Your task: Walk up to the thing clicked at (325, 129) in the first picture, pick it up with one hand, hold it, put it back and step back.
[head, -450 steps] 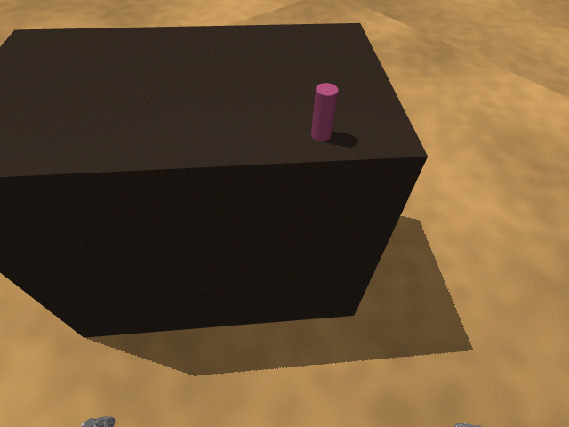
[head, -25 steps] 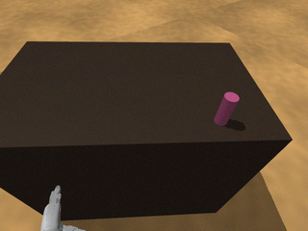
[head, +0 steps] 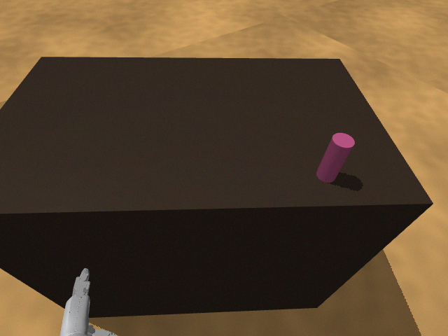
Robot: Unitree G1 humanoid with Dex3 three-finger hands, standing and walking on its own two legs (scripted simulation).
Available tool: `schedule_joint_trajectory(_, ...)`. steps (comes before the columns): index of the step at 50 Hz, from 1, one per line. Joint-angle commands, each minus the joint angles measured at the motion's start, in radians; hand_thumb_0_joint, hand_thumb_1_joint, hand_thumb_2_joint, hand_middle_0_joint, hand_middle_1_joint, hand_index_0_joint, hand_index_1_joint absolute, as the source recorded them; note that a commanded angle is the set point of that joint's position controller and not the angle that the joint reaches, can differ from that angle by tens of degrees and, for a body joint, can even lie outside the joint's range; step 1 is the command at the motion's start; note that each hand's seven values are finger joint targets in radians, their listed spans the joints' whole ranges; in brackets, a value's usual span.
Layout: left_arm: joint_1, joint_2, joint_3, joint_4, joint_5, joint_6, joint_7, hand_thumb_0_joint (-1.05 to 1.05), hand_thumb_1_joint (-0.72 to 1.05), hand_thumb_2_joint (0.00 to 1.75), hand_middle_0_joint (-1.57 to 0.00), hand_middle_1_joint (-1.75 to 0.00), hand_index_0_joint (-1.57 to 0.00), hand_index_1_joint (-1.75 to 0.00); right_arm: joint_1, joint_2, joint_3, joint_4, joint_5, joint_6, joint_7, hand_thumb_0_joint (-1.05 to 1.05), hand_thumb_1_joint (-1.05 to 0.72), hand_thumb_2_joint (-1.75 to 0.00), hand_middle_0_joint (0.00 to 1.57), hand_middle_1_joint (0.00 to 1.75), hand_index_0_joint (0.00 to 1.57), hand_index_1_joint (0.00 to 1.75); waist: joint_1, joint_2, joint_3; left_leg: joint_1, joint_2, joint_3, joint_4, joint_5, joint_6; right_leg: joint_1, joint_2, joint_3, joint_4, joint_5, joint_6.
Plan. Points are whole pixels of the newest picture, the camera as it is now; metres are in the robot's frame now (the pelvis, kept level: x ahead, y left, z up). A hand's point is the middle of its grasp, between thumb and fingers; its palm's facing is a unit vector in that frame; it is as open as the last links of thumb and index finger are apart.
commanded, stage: go down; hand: right
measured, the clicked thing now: (334, 159) +0.41 -0.22 +0.08
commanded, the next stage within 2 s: approach in 1.42 s
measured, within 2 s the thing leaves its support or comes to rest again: neither
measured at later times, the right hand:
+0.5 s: hand out of the picture +0.27 -0.40 +0.19, palm faces +0.24 +0.96 -0.11, open 17.5 cm
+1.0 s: hand out of the picture +0.28 -0.40 +0.19, palm faces +0.21 +0.98 -0.03, open 17.6 cm
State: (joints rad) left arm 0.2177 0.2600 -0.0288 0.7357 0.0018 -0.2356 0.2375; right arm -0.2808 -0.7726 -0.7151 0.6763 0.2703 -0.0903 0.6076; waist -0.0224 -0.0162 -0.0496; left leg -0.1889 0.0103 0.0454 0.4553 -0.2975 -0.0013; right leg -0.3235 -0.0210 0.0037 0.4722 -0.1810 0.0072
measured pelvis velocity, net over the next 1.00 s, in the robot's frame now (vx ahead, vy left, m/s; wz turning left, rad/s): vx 0.00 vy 0.00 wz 0.00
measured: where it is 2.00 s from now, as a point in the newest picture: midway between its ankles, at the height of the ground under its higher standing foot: outside the picture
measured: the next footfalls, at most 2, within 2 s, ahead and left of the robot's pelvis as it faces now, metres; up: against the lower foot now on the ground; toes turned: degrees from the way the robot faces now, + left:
none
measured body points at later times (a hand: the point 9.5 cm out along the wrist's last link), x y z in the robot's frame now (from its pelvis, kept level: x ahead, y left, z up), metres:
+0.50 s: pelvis +0.00 +0.00 +0.00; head +0.00 +0.00 +0.45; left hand +0.16 +0.26 -0.07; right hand +0.25 -0.45 +0.20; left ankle -0.04 +0.12 -0.74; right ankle +0.04 -0.13 -0.74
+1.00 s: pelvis +0.00 +0.00 +0.00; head -0.01 +0.00 +0.45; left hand +0.16 +0.26 -0.07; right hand +0.26 -0.45 +0.20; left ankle -0.04 +0.12 -0.74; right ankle +0.04 -0.13 -0.74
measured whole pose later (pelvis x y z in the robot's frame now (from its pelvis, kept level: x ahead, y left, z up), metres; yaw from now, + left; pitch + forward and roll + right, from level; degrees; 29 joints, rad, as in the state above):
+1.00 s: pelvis +0.00 +0.00 +0.00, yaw +0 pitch +2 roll +1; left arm 0.26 0.28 -0.05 0.68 0.00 -0.26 0.27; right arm -0.31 -0.80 -0.72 0.69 0.30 0.09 0.68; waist -0.02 -0.02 -0.07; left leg -0.20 0.01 0.04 0.48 -0.31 0.00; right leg -0.34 -0.02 0.00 0.51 -0.20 0.00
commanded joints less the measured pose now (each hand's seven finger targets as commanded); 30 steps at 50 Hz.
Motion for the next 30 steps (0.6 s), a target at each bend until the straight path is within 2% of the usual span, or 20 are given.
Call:
schedule_joint_trajectory(1,-0.084,0.137,0.034,-0.157,0.000,-0.058,0.023,0.00,-0.58,0.07,-0.05,-0.05,-0.05,-0.06,-0.296,-0.444,-0.097,-0.187,0.033,-0.059,0.013,0.00,0.53,-0.07,0.03,0.05,0.04,0.05,0.008,-0.096,-0.201,-0.059,-0.014,-0.013,-0.064,0.243,0.006,0.183,0.033,0.005,-0.037,0.141,-0.043)
schedule_joint_trajectory(3,-0.069,0.177,0.061,-0.172,0.001,-0.059,0.030,0.00,-0.58,0.07,-0.05,-0.05,-0.05,-0.06,-0.279,-0.450,-0.094,-0.171,0.035,-0.051,0.021,0.00,0.55,-0.07,0.03,0.05,0.04,0.05,0.009,-0.112,-0.205,-0.071,-0.020,-0.007,-0.066,0.222,0.013,0.197,0.026,0.008,-0.043,0.128,-0.036)
schedule_joint_trajectory(4,-0.060,0.157,0.038,-0.147,0.001,-0.056,0.025,0.00,-0.58,0.07,-0.05,-0.05,-0.05,-0.06,-0.264,-0.436,-0.083,-0.179,0.035,-0.048,0.025,0.00,0.54,-0.07,0.04,0.05,0.05,0.05,-0.003,-0.127,-0.183,-0.079,-0.022,-0.006,-0.064,0.216,0.016,0.193,0.026,0.007,-0.047,0.127,-0.034)
schedule_joint_trajectory(5,-0.053,0.159,0.047,-0.150,0.000,-0.055,0.028,0.00,-0.57,0.07,-0.05,-0.05,-0.05,-0.06,-0.263,-0.430,-0.078,-0.187,0.037,-0.047,0.031,0.00,0.53,-0.07,0.04,0.05,0.05,0.05,0.005,-0.138,-0.175,-0.081,-0.021,-0.006,-0.066,0.205,0.016,0.190,0.026,0.005,-0.049,0.112,-0.033)
schedule_joint_trajectory(7,-0.057,0.129,0.022,-0.138,-0.002,-0.059,0.026,0.00,-0.58,0.07,-0.05,-0.05,-0.05,-0.06,-0.251,-0.437,-0.092,-0.176,0.045,-0.044,0.035,0.00,0.54,-0.07,0.04,0.05,0.05,0.05,-0.003,-0.125,-0.183,-0.064,-0.018,-0.006,-0.062,0.231,0.013,0.172,0.030,0.008,-0.039,0.137,-0.037)
schedule_joint_trajectory(9,-0.074,0.154,0.041,-0.149,-0.001,-0.064,0.031,0.00,-0.57,0.07,-0.05,-0.05,-0.05,-0.06,-0.278,-0.473,-0.112,-0.196,0.048,-0.047,0.037,0.00,0.56,-0.07,0.03,0.05,0.04,0.05,-0.001,-0.131,-0.192,-0.065,-0.014,-0.012,-0.059,0.235,0.011,0.169,0.034,0.005,-0.031,0.136,-0.037)
schedule_joint_trajectory(11,-0.050,0.168,0.050,-0.177,0.000,-0.066,0.033,0.00,-0.58,0.07,-0.05,-0.05,-0.05,-0.06,-0.263,-0.449,-0.110,-0.199,0.052,-0.039,0.041,0.00,0.55,-0.07,0.03,0.05,0.04,0.05,0.004,-0.095,-0.234,-0.051,-0.015,-0.007,-0.047,0.280,0.006,0.198,0.034,0.008,-0.022,0.181,-0.043)
schedule_joint_trajectory(12,-0.078,0.154,0.035,-0.190,-0.003,-0.066,0.032,0.00,-0.58,0.07,-0.05,-0.05,-0.05,-0.06,-0.264,-0.431,-0.089,-0.196,0.050,-0.037,0.044,0.00,0.55,-0.08,0.03,0.05,0.04,0.05,0.001,-0.107,-0.224,-0.059,-0.017,-0.007,-0.047,0.281,0.008,0.203,0.033,0.008,-0.021,0.190,-0.040)
schedule_joint_trajectory(14,-0.060,0.172,0.054,-0.158,-0.002,-0.067,0.038,0.00,-0.57,0.07,-0.05,-0.06,-0.05,-0.06,-0.294,-0.432,-0.084,-0.200,0.055,-0.032,0.044,0.00,0.55,-0.07,0.03,0.05,0.04,0.05,0.009,-0.128,-0.202,-0.086,-0.022,-0.004,-0.048,0.253,0.015,0.208,0.025,0.011,-0.027,0.172,-0.035)
schedule_joint_trajectory(15,-0.060,0.151,0.035,-0.143,-0.002,-0.062,0.035,0.00,-0.57,0.07,-0.05,-0.05,-0.05,-0.06,-0.283,-0.425,-0.080,-0.198,0.058,-0.025,0.046,0.00,0.54,-0.07,0.04,0.05,0.05,0.05,0.002,-0.144,-0.184,-0.092,-0.023,-0.003,-0.054,0.223,0.018,0.190,0.024,0.010,-0.031,0.141,-0.032)
schedule_joint_trajectory(16,-0.065,0.142,0.026,-0.158,-0.002,-0.066,0.033,0.00,-0.58,0.07,-0.05,-0.05,-0.05,-0.06,-0.266,-0.425,-0.083,-0.187,0.049,-0.022,0.044,0.00,0.53,-0.07,0.03,0.05,0.04,0.05,0.001,-0.139,-0.175,-0.082,-0.019,-0.005,-0.053,0.222,0.016,0.175,0.028,0.008,-0.029,0.135,-0.034)
schedule_joint_trajectory(17,-0.053,0.173,0.060,-0.151,-0.001,-0.065,0.038,0.00,-0.57,0.07,-0.05,-0.05,-0.05,-0.06,-0.291,-0.466,-0.106,-0.248,0.047,-0.021,0.040,0.00,0.55,-0.07,0.03,0.05,0.04,0.05,-0.012,-0.164,-0.229,-0.069,-0.018,-0.007,-0.047,0.239,0.017,0.203,0.028,0.009,-0.028,0.157,-0.031)
schedule_joint_trajectory(18,-0.057,0.178,0.064,-0.169,-0.002,-0.064,0.040,0.00,-0.58,0.08,-0.05,-0.05,-0.05,-0.06,-0.242,-0.443,-0.098,-0.191,0.049,-0.010,0.040,0.00,0.54,-0.07,0.03,0.05,0.04,0.05,0.002,-0.130,-0.203,-0.079,-0.024,-0.002,-0.047,0.244,0.017,0.204,0.026,0.008,-0.026,0.167,-0.032)
schedule_joint_trajectory(20,-0.048,0.159,0.043,-0.161,0.000,-0.061,0.034,0.00,-0.58,0.07,-0.05,-0.05,-0.05,-0.06,-0.296,-0.473,-0.120,-0.274,0.052,-0.010,0.039,0.00,0.54,-0.08,0.03,0.05,0.05,0.05,-0.010,-0.165,-0.218,-0.060,-0.020,-0.003,-0.047,0.243,0.018,0.194,0.030,0.007,-0.024,0.163,-0.030)
schedule_joint_trajectory(21,-0.041,0.172,0.060,-0.169,-0.003,-0.061,0.039,0.00,-0.57,0.07,-0.05,-0.05,-0.05,-0.06,-0.264,-0.464,-0.124,-0.231,0.058,0.000,0.039,0.00,0.55,-0.08,0.03,0.05,0.04,0.05,-0.002,-0.124,-0.202,-0.063,-0.023,-0.002,-0.052,0.237,0.017,0.183,0.028,0.009,-0.022,0.153,-0.033)
schedule_joint_trajectory(22,-0.048,0.151,0.037,-0.153,-0.005,-0.059,0.036,0.00,-0.58,0.08,-0.05,-0.05,-0.05,-0.06,-0.222,-0.451,-0.120,-0.216,0.060,0.011,0.039,0.00,0.54,-0.07,0.03,0.05,0.05,0.05,-0.020,-0.126,-0.164,-0.065,-0.023,0.000,-0.057,0.206,0.019,0.157,0.028,0.005,-0.031,0.122,-0.032)
schedule_joint_trajectory(24,-0.044,0.164,0.053,-0.174,-0.005,-0.057,0.038,0.00,-0.57,0.07,-0.05,-0.05,-0.05,-0.06,-0.219,-0.437,-0.115,-0.219,0.062,0.021,0.044,0.00,0.55,-0.08,0.03,0.05,0.04,0.05,-0.005,-0.127,-0.181,-0.064,-0.024,-0.002,-0.057,0.201,0.019,0.169,0.026,0.008,-0.034,0.114,-0.033)
schedule_joint_trajectory(25,-0.057,0.139,0.023,-0.165,-0.006,-0.055,0.033,0.00,-0.57,0.07,-0.05,-0.05,-0.05,-0.06,-0.205,-0.420,-0.110,-0.215,0.070,0.025,0.048,0.00,0.55,-0.07,0.03,0.05,0.05,0.05,-0.018,-0.137,-0.152,-0.066,-0.024,0.000,-0.058,0.187,0.021,0.143,0.025,0.008,-0.036,0.102,-0.032)
schedule_joint_trajectory(28,-0.054,0.155,0.040,-0.174,-0.006,-0.058,0.039,0.00,-0.57,0.07,-0.05,-0.05,-0.04,-0.06,-0.205,-0.429,-0.119,-0.205,0.076,0.038,0.055,0.00,0.57,-0.07,0.03,0.05,0.04,0.05,-0.007,-0.124,-0.186,-0.065,-0.023,-0.003,-0.053,0.214,0.019,0.162,0.022,0.012,-0.027,0.129,-0.034)
schedule_joint_trajectory(30,-0.081,0.158,0.030,-0.201,-0.005,-0.063,0.041,0.00,-0.57,0.07,-0.05,-0.05,-0.05,-0.06,-0.225,-0.415,-0.104,-0.230,0.071,0.047,0.059,0.00,0.56,-0.07,0.03,0.05,0.04,0.05,-0.007,-0.119,-0.198,-0.063,-0.020,-0.007,-0.051,0.227,0.018,0.170,0.026,0.010,-0.023,0.144,-0.036)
